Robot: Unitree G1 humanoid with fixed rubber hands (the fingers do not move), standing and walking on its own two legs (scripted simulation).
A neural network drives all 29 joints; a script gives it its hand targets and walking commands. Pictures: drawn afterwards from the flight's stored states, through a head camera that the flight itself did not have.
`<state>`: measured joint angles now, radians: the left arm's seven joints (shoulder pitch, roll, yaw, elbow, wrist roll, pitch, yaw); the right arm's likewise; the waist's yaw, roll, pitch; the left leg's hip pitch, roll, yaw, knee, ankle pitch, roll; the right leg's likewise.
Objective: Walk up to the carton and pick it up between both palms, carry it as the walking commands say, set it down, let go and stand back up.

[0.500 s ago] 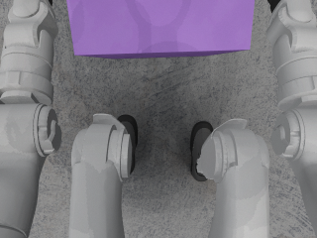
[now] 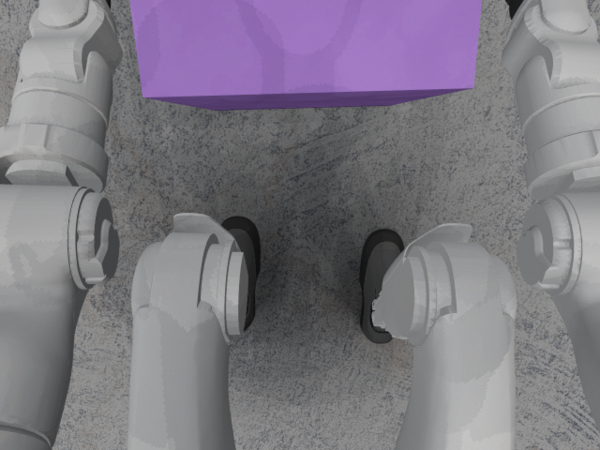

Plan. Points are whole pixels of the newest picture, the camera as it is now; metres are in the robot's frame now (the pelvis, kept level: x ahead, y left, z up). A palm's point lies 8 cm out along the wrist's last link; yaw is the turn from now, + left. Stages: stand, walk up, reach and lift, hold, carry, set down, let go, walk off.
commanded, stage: reach and lift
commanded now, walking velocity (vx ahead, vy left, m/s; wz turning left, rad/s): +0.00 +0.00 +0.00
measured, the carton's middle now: (303, 34) +0.51 +0.04 -0.23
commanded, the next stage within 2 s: none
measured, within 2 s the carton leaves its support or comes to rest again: leaves its support in 1.12 s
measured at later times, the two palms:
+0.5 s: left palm out of the picture +0.54 +0.22 -0.17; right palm out of the picture +0.55 -0.15 -0.17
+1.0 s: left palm out of the picture +0.54 +0.21 -0.16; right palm out of the picture +0.55 -0.15 -0.17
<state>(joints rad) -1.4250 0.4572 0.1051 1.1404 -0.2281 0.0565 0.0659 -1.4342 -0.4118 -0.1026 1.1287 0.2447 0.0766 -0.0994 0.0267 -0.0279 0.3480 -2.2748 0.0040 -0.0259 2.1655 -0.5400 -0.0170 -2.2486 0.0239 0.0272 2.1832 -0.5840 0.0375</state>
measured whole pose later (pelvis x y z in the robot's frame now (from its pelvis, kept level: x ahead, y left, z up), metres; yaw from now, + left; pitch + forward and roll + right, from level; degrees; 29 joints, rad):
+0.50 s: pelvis +0.00 +0.00 +0.01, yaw +0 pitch +38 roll -1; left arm -1.46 0.41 0.04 1.14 -0.26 0.04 0.10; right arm -1.47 -0.36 -0.05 1.14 0.25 0.04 -0.12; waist 0.03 -0.02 0.37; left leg -2.26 -0.01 -0.03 2.14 -0.53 -0.02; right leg -2.23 0.02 0.02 2.15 -0.58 0.04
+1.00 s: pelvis +0.00 +0.00 +0.00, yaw -1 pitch +38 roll -1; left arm -1.48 0.41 0.13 1.15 -0.19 0.13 0.06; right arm -1.47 -0.33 -0.13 1.11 0.19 0.14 -0.09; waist 0.03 -0.02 0.33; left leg -2.30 -0.01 -0.04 2.18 -0.54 -0.03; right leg -2.28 0.07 0.04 2.18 -0.57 0.05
